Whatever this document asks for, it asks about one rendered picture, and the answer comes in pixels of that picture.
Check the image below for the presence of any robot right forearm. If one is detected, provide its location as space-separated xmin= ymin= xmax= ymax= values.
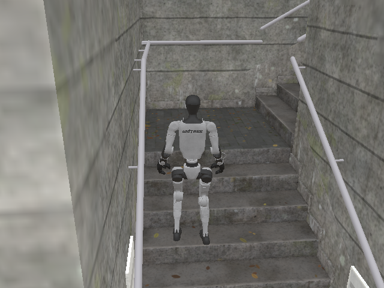
xmin=213 ymin=146 xmax=223 ymax=166

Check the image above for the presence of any robot left hand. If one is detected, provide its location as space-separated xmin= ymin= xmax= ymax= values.
xmin=157 ymin=161 xmax=170 ymax=175

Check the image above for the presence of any robot left foot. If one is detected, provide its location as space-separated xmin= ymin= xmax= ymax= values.
xmin=173 ymin=227 xmax=182 ymax=241

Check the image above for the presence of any robot left forearm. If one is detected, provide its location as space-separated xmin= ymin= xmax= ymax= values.
xmin=159 ymin=145 xmax=170 ymax=166

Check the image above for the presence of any right robot upper arm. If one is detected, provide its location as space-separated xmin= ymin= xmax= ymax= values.
xmin=205 ymin=121 xmax=220 ymax=154

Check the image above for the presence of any left robot upper arm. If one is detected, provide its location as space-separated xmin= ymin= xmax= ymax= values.
xmin=164 ymin=121 xmax=180 ymax=154

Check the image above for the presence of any robot right hand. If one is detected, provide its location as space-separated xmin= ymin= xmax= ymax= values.
xmin=211 ymin=163 xmax=224 ymax=174

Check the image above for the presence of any left robot shin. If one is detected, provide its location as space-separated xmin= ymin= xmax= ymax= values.
xmin=173 ymin=191 xmax=182 ymax=233

